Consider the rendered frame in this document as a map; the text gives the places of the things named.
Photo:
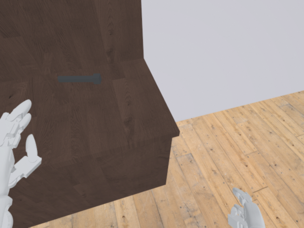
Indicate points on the robot left hand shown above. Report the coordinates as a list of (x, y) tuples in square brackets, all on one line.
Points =
[(11, 126)]

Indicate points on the robot right hand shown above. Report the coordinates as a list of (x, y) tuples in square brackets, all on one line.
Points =
[(247, 217)]

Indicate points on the counter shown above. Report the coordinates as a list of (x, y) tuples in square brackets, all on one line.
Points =
[(98, 142)]

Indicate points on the tap lever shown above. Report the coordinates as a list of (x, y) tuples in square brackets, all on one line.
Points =
[(96, 78)]

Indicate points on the robot left forearm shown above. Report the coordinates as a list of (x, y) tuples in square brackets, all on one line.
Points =
[(6, 219)]

